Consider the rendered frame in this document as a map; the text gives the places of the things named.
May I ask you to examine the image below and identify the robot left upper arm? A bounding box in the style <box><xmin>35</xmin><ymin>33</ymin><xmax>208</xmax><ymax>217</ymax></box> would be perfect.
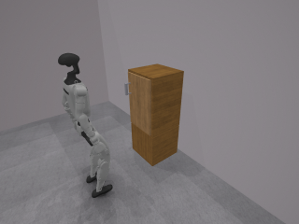
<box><xmin>62</xmin><ymin>77</ymin><xmax>70</xmax><ymax>107</ymax></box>

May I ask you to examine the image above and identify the robot right upper arm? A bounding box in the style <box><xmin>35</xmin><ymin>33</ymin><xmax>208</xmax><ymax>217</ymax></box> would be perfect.
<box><xmin>73</xmin><ymin>84</ymin><xmax>88</xmax><ymax>122</ymax></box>

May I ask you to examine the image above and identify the robot right hand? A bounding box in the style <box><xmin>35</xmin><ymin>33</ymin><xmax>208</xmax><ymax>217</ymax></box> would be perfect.
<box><xmin>93</xmin><ymin>141</ymin><xmax>109</xmax><ymax>160</ymax></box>

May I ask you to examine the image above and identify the robot left hand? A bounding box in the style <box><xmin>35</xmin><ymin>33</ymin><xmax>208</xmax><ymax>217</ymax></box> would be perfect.
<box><xmin>73</xmin><ymin>123</ymin><xmax>80</xmax><ymax>136</ymax></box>

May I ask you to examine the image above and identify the left robot thigh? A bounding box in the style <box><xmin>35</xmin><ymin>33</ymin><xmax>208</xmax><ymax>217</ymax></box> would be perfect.
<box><xmin>90</xmin><ymin>127</ymin><xmax>97</xmax><ymax>156</ymax></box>

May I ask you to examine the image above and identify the handle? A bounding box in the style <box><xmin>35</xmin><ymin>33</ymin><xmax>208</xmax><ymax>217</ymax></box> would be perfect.
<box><xmin>124</xmin><ymin>82</ymin><xmax>131</xmax><ymax>95</ymax></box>

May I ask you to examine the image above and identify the robot torso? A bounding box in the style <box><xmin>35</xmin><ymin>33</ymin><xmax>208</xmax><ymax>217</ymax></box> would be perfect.
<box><xmin>63</xmin><ymin>80</ymin><xmax>93</xmax><ymax>138</ymax></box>

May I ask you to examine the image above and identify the right robot forearm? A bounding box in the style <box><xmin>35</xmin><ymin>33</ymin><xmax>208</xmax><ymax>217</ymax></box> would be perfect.
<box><xmin>78</xmin><ymin>115</ymin><xmax>100</xmax><ymax>145</ymax></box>

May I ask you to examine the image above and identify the left robot forearm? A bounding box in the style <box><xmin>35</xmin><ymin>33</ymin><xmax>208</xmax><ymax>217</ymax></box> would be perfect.
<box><xmin>64</xmin><ymin>106</ymin><xmax>77</xmax><ymax>123</ymax></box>

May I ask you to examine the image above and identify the cupboard door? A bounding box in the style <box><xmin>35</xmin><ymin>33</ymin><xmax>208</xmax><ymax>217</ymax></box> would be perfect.
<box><xmin>128</xmin><ymin>72</ymin><xmax>151</xmax><ymax>136</ymax></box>

